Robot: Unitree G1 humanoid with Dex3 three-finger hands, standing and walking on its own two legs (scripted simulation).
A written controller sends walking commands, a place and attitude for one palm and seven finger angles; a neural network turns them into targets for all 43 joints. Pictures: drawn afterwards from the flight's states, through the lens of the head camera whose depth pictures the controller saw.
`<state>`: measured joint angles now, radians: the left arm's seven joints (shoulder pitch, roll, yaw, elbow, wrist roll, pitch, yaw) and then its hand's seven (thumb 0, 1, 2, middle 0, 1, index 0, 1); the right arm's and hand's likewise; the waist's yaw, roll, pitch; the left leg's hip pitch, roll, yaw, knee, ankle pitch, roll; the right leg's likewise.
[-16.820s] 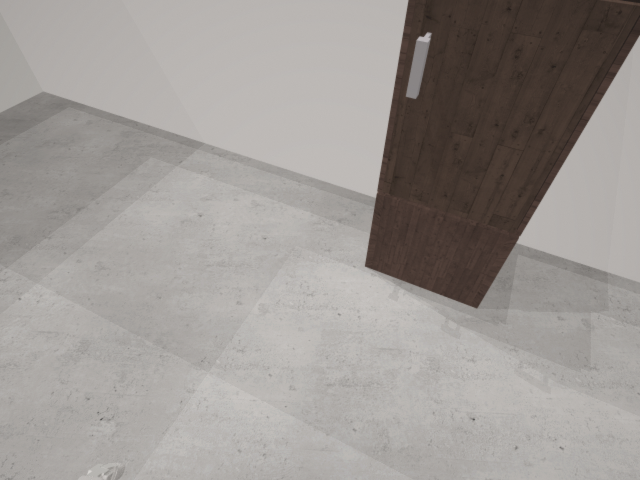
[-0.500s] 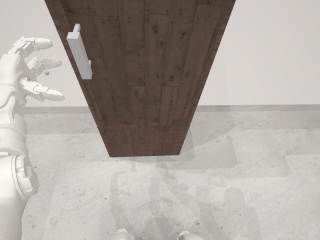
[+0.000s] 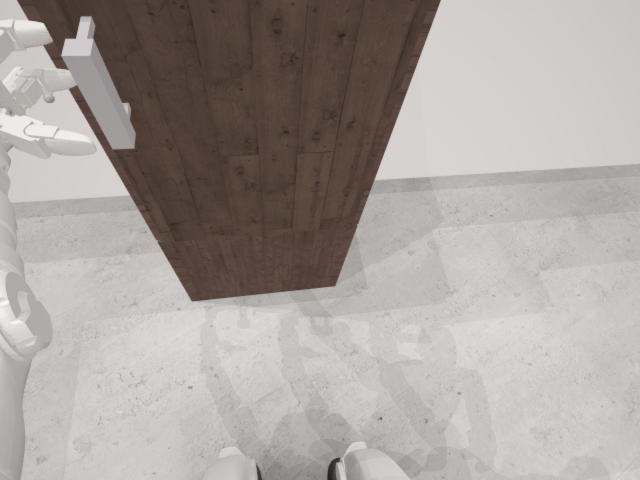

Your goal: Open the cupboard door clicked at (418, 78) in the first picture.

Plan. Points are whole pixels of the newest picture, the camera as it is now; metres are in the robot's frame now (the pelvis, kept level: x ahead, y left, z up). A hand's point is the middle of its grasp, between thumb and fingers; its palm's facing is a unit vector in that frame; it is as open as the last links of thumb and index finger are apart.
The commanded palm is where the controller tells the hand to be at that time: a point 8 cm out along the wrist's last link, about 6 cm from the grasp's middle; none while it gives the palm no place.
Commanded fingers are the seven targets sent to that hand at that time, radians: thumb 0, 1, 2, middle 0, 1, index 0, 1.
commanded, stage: move the hooked fingers beside the handle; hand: left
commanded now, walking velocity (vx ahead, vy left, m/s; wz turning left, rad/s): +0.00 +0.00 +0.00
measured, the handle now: (106, 86) +0.55 +0.19 +0.12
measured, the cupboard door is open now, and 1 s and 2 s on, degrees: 0 0 0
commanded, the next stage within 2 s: slide the fingers in behind the handle in 0.62 s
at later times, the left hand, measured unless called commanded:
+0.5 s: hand (52, 114) +0.50 +0.24 +0.13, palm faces +0.04 -1.00 +0.00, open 14.0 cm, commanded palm +0.49 +0.28 +0.12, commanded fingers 0.00 -0.50 0.30 -0.30 -1.20 -0.30 -1.20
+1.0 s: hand (53, 107) +0.51 +0.24 +0.13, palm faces +0.05 -1.00 +0.01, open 13.7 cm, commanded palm +0.49 +0.27 +0.12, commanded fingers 0.00 -0.50 0.30 -0.30 -1.20 -0.30 -1.20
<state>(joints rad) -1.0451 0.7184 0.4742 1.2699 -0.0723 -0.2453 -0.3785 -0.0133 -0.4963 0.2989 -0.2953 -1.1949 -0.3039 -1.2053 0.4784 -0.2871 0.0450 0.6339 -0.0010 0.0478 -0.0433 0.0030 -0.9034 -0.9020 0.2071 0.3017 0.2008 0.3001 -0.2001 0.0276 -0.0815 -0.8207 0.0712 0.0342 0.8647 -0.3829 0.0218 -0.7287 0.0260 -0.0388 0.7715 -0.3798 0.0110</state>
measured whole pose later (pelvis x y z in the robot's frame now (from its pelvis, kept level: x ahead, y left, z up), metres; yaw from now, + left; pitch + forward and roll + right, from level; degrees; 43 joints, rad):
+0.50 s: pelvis +0.00 +0.00 +0.00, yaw +1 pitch +17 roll -3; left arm -1.00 0.64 0.41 1.25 -0.09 -0.25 -0.35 -0.01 -0.50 0.30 -0.30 -1.20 -0.30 -1.20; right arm 0.39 -0.29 0.04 0.62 0.01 0.05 -0.04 0.00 -0.90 -0.90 0.21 0.30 0.20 0.30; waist -0.17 0.03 -0.09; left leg -0.79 0.06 0.01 0.87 -0.39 0.02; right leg -0.68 0.02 -0.06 0.78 -0.40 0.01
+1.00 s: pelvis -0.01 -0.01 +0.00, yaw +1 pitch +19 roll -4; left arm -1.05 0.70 0.43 1.28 -0.09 -0.25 -0.35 -0.01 -0.50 0.30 -0.30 -1.20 -0.35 -1.26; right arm 0.47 -0.29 0.05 0.66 0.01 0.05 -0.04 0.00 -0.90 -0.90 0.21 0.30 0.20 0.30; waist -0.20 0.03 -0.08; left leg -0.83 0.07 0.00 0.88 -0.38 0.01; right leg -0.73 0.03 -0.07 0.78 -0.38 0.00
